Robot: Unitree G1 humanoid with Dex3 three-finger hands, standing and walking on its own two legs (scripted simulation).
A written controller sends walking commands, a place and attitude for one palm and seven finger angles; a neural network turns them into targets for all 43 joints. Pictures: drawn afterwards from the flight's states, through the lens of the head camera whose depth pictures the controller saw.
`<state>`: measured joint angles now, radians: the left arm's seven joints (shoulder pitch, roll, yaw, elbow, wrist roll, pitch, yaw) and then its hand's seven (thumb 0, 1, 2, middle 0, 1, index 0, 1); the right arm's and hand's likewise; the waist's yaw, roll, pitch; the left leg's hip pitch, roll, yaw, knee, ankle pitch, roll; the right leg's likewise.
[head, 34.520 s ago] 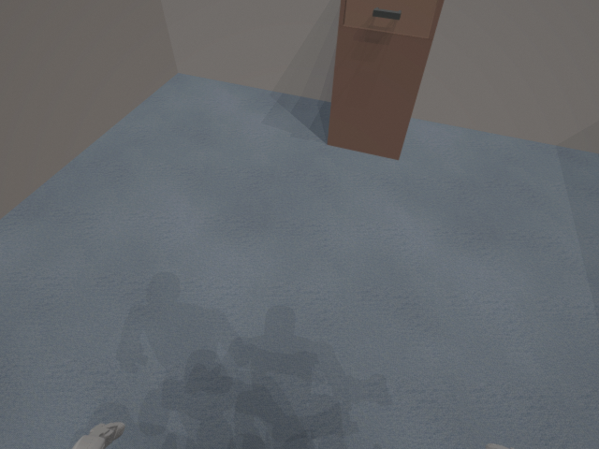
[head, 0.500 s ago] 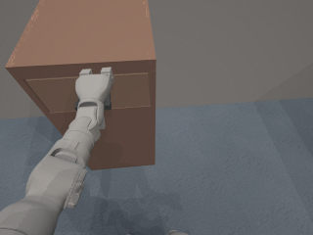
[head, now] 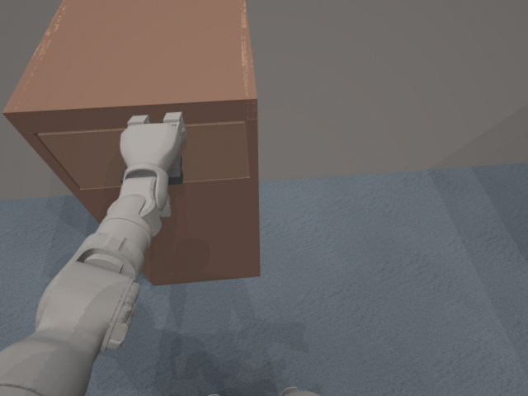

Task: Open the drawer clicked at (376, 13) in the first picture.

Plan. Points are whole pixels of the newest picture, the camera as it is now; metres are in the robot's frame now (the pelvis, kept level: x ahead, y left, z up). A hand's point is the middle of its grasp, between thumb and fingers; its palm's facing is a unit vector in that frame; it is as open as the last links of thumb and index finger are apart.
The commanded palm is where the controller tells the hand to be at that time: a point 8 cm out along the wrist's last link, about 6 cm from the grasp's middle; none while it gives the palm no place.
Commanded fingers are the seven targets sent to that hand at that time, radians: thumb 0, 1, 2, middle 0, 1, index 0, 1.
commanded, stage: re-aim the fingers above the handle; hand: left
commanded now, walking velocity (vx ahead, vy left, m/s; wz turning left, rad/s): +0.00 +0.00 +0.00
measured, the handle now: (153, 169) +0.54 +0.17 -0.02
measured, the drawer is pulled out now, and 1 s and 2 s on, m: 0.00 0.00 0.00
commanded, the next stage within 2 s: lower the fingers behind the handle in 0.54 s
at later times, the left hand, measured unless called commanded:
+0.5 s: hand (160, 165) +0.49 +0.13 +0.04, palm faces +0.02 -0.01 -1.00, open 13.5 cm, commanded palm +0.49 +0.20 +0.08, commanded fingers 0.00 -0.50 0.30 -0.30 -1.20 -0.30 -1.20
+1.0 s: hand (161, 165) +0.49 +0.13 +0.04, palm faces +0.07 -0.01 -1.00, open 13.4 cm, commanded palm +0.49 +0.18 +0.06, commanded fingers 0.00 -0.50 0.30 -0.30 -1.20 -0.30 -1.20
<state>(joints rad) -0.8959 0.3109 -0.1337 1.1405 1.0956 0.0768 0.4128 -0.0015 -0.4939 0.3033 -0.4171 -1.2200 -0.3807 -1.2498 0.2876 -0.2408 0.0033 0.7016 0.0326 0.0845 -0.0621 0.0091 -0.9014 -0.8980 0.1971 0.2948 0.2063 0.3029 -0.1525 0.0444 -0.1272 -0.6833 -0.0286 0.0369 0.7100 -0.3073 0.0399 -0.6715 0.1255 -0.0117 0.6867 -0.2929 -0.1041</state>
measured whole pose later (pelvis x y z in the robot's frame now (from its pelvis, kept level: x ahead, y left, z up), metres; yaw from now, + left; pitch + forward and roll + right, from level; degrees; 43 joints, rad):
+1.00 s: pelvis -0.02 +0.02 -0.01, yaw +0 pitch +18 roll -1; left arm -1.03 0.27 -0.17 1.26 1.10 0.14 0.49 0.00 -0.49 0.30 -0.42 -1.24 -0.37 -1.30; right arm 0.31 -0.24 0.03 0.70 0.02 0.08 -0.06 0.01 -0.90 -0.90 0.20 0.29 0.21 0.30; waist -0.18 0.04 -0.14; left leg -0.80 -0.04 0.04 0.79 -0.31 0.08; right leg -0.78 0.11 -0.02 0.76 -0.30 -0.07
